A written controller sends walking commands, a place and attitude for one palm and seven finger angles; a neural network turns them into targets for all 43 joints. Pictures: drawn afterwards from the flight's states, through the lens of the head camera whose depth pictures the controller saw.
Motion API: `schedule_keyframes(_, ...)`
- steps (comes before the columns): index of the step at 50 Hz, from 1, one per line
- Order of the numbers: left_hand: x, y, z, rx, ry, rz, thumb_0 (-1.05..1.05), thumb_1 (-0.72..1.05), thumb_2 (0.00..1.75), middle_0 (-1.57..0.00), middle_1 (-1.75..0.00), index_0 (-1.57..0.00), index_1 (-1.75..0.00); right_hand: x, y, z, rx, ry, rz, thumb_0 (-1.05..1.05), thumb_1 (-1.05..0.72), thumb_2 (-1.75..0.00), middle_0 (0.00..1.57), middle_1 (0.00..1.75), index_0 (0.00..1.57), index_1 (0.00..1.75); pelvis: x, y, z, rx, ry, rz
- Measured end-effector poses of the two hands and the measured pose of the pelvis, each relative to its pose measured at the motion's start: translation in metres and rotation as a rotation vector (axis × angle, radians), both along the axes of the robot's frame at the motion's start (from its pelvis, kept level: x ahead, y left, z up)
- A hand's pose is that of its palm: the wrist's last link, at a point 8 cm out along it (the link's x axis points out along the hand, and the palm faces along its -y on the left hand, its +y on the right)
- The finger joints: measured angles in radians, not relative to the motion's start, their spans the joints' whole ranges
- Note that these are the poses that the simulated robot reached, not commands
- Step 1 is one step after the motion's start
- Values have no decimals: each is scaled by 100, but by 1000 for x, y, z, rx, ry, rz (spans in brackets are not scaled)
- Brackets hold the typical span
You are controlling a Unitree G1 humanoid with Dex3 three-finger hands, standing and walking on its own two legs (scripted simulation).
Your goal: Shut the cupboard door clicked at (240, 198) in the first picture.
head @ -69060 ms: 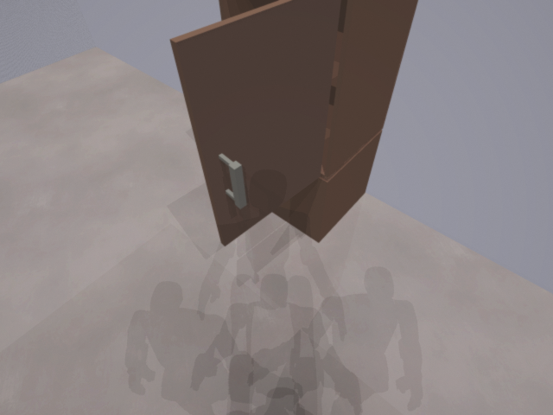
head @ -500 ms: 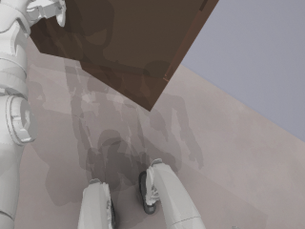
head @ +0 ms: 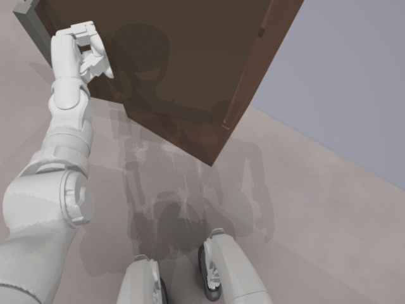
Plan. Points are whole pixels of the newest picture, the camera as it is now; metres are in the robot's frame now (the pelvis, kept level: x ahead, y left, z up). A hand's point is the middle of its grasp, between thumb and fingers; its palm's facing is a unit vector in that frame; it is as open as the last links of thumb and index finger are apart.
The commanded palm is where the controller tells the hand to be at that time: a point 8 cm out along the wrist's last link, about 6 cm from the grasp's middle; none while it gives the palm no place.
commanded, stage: pull the fist back off the door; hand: left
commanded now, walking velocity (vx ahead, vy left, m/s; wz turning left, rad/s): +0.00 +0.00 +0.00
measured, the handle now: (47, 32) +0.65 +0.19 +0.04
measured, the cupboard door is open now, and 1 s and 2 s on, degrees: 19 19 19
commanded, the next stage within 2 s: draw the hand back to the body in 0.42 s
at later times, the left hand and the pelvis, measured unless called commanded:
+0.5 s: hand (106, 93) +0.50 +0.09 +0.05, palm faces -0.02 -1.00 -0.04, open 3.1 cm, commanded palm +0.47 +0.14 +0.05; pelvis +0.00 +0.00 +0.01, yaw +2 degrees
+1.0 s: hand (29, 133) +0.38 +0.16 +0.15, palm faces +0.00 -1.00 -0.04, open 3.1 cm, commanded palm +0.34 +0.21 +0.15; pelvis +0.02 +0.00 +0.07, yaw +2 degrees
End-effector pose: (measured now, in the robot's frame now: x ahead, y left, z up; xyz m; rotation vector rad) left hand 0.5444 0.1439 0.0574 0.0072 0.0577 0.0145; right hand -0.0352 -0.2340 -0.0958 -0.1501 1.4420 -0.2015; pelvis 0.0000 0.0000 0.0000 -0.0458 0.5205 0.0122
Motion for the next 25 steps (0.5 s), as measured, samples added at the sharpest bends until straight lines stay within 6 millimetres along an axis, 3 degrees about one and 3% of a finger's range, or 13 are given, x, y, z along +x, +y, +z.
schedule_keyframes(4,-13,8,1,21,-23,-4,1,90,90,-130,-150,-130,-150,13,-14,3,-23,-21,33,0,-91,-90,20,30,20,30,2,-1,3,7,-16,2)
schedule_keyframes(12,-50,13,-28,-5,-7,-23,1,90,90,-130,-150,-130,-150,47,-35,3,-77,-63,85,0,-91,-90,20,30,20,30,1,-2,3,12,-32,17)
schedule_keyframes(18,-68,7,-19,8,-68,-34,2,90,90,-130,-150,-130,-150,75,-36,0,-80,-130,104,0,-91,-90,20,30,20,30,1,-1,4,14,-54,24)
schedule_keyframes(25,-66,4,-9,32,-37,-32,1,90,90,-130,-150,-130,-150,91,-24,-4,-52,-186,113,0,-91,-90,20,30,20,30,-1,-2,6,20,-74,29)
